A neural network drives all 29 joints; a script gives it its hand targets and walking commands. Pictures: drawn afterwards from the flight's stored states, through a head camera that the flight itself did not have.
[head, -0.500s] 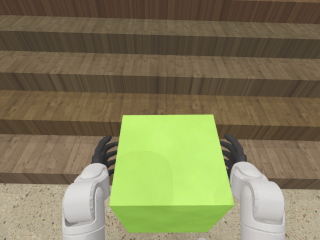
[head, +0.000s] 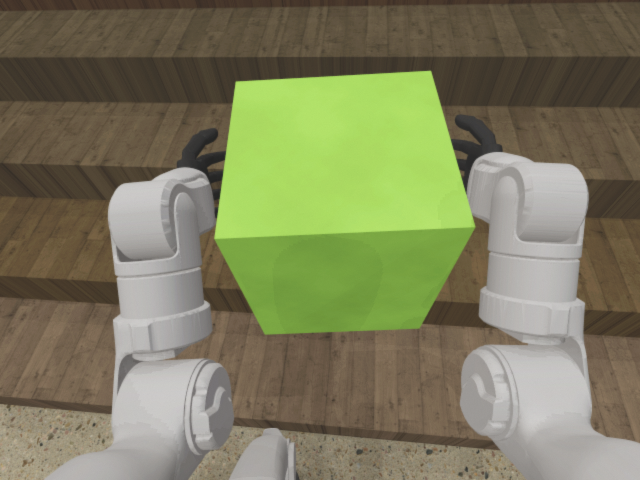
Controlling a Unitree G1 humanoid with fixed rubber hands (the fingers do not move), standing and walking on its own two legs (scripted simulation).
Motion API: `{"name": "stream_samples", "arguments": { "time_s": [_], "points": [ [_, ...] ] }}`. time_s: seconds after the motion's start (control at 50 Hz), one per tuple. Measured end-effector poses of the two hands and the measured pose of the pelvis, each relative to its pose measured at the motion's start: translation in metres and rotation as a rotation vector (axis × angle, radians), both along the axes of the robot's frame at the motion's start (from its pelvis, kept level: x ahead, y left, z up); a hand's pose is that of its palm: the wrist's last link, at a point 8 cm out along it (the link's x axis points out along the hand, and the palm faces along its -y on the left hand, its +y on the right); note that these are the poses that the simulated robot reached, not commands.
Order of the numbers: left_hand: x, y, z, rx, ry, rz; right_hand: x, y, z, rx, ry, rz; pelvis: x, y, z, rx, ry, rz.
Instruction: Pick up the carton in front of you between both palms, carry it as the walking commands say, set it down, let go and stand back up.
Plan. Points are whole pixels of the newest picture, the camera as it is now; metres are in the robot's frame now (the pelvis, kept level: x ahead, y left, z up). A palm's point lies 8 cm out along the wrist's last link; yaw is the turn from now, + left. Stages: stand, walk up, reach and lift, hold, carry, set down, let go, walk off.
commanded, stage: carry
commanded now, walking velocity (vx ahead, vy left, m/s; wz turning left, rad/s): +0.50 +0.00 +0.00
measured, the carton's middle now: (337, 218) +0.41 +0.01 +0.09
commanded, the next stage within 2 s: none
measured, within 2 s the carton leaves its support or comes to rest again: neither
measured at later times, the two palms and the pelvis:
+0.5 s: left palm (227, 20) +0.75 +0.18 +0.16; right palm (418, 3) +0.77 -0.12 +0.17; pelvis +0.37 +0.01 +0.04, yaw +1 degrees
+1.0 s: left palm out of the picture +1.14 +0.13 +0.51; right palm out of the picture +1.08 -0.16 +0.50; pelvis +0.72 +0.06 +0.31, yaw +0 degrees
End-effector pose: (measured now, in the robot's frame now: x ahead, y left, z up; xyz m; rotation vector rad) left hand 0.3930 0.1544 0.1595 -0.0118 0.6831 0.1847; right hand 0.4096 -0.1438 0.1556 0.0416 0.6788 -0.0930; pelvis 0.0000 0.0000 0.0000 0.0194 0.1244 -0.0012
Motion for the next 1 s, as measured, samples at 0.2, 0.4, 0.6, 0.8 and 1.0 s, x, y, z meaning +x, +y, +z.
{"name": "stream_samples", "arguments": {
  "time_s": [0.2,0.4,0.6,0.8,1.0],
  "points": [
    [0.154,0.013,-0.020,-0.062,-0.015,-0.047,0.135,0.012,-0.006,-0.026,-0.014,-0.079,0.153,0.028,-0.013,-0.023,0.007,-0.015],
    [0.299,-0.006,-0.018,-0.116,-0.049,-0.085,0.257,-0.005,-0.005,-0.038,-0.050,-0.153,0.285,0.028,0.002,-0.063,-0.013,0.024],
    [0.395,0.075,0.051,-0.069,0.039,0.182,0.443,0.081,0.064,0.001,0.047,0.117,0.438,0.003,0.112,-0.050,-0.016,0.047],
    [0.578,0.094,0.210,-0.040,-0.083,0.138,0.609,0.096,0.210,-0.002,-0.084,0.102,0.598,0.029,0.203,0.032,-0.036,0.046],
    [0.747,-0.025,0.352,-0.045,-0.040,-0.208,0.670,-0.020,0.344,-0.029,-0.043,-0.214,0.721,0.060,0.308,-0.060,-0.056,0.002]
  ]
}}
